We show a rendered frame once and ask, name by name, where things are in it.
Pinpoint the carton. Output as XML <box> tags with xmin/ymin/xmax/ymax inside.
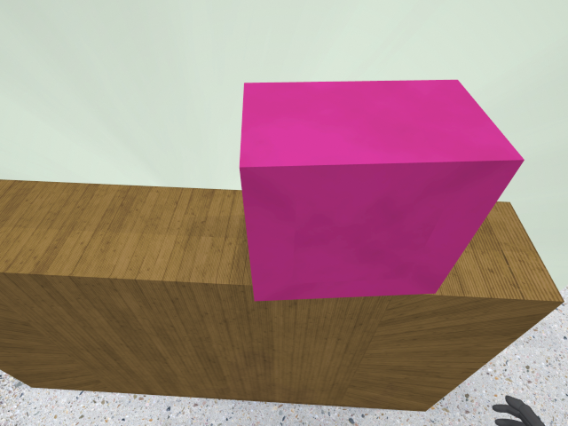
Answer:
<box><xmin>240</xmin><ymin>80</ymin><xmax>524</xmax><ymax>301</ymax></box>

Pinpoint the right robot hand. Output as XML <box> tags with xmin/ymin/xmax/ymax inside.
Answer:
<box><xmin>493</xmin><ymin>395</ymin><xmax>546</xmax><ymax>426</ymax></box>

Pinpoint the pedestal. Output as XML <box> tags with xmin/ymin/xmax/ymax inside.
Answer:
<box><xmin>0</xmin><ymin>179</ymin><xmax>564</xmax><ymax>412</ymax></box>

